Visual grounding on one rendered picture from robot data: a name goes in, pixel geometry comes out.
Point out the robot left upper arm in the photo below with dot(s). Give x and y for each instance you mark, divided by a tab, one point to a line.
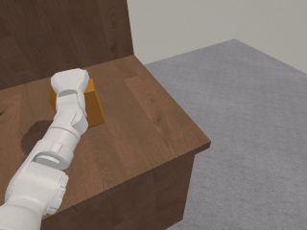
38	191

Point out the sponge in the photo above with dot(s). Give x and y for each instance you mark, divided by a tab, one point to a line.
93	108

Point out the left robot forearm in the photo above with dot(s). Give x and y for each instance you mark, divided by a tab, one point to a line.
55	149

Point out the table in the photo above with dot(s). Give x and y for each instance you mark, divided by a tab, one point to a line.
131	172

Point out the robot left hand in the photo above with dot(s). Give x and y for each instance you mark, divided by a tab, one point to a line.
77	78

